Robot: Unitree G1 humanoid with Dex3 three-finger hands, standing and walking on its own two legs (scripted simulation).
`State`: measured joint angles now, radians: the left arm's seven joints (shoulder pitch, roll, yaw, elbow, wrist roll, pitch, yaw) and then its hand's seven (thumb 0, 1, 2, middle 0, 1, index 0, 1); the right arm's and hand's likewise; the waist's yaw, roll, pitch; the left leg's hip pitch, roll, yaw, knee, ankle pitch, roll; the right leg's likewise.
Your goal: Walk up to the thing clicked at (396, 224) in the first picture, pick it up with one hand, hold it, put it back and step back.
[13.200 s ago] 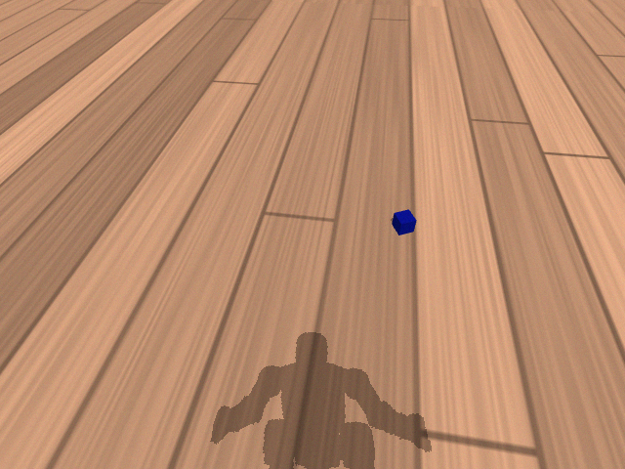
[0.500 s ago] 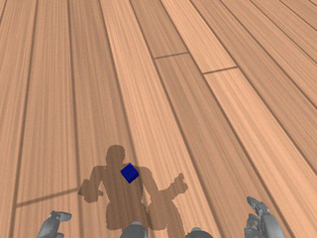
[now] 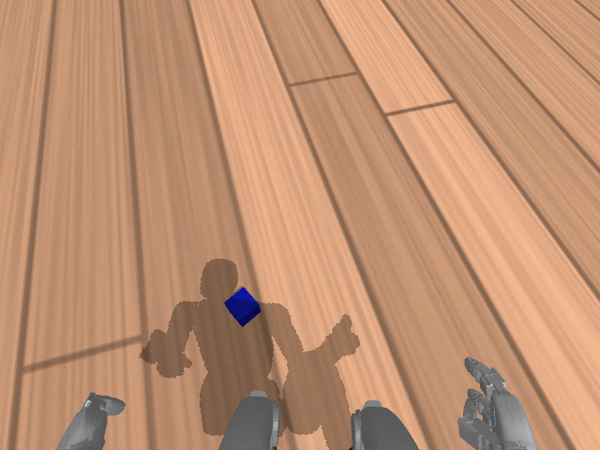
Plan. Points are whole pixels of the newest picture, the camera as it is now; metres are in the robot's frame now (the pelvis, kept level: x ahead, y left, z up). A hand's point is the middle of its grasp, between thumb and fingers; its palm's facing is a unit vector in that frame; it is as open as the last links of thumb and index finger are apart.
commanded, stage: rise first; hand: left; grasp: from above
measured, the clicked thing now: (243, 307) +0.50 +0.21 -0.63
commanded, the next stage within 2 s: none
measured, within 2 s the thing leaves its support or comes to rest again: neither
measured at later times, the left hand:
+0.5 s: hand (171, 362) +0.29 +0.29 -0.34, palm faces -0.28 -0.24 -0.93, open 13.6 cm
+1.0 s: hand (198, 330) +0.38 +0.28 -0.44, palm faces -0.31 -0.28 -0.91, open 13.2 cm
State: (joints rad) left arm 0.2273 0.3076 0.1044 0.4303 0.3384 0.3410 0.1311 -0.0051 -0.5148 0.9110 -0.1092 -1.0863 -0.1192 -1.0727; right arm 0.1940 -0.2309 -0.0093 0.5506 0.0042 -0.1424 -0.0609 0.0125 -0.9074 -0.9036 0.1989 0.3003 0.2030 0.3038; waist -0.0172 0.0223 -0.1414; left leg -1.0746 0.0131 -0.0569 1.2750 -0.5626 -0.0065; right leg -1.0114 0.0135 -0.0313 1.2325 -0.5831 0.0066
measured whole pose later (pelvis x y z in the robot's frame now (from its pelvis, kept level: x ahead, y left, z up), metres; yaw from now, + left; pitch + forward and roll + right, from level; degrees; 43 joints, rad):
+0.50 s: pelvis -0.07 -0.01 -0.19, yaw -3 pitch +35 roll -3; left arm -0.65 0.41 0.11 1.19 0.77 0.29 0.54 0.00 -0.49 0.95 -0.14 -1.10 -0.15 -1.08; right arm 0.06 -0.25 0.00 0.80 -0.07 -0.17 0.00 0.01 -0.92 -0.91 0.20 0.30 0.20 0.30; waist -0.05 0.01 -0.19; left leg -1.93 0.02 -0.08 1.94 -0.63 -0.03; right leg -1.88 0.04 -0.04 1.93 -0.66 0.00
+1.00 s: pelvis -0.08 +0.00 -0.29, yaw -6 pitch +36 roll -6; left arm -1.03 0.60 0.21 1.58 0.83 0.29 0.52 0.00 -0.42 0.91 -0.18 -1.05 -0.20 -1.02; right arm 0.16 -0.27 0.04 0.88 -0.12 -0.24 0.16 0.01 -0.90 -0.90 0.20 0.30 0.20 0.30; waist -0.20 0.03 -0.13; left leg -2.23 0.02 -0.09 2.26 -0.67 0.00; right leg -2.16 0.05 -0.05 2.21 -0.69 0.03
